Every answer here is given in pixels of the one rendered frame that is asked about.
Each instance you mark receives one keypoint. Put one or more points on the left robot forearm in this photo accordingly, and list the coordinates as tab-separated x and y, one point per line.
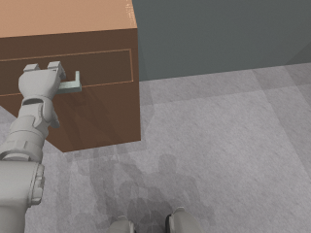
28	132

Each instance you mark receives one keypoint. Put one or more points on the left robot hand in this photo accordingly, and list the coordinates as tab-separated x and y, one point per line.
35	81

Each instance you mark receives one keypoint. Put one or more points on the left robot upper arm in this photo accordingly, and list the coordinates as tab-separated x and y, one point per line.
21	186

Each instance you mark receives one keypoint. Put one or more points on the cabinet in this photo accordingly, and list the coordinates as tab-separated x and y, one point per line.
100	115

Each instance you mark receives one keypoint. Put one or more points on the drawer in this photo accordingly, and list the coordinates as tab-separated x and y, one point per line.
95	67

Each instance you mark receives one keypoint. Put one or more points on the robot left shin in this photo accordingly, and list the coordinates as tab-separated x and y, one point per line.
121	218

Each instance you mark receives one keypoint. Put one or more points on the robot left thigh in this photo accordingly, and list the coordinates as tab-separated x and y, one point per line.
121	226

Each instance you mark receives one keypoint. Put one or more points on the handle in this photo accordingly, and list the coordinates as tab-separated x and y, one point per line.
70	87

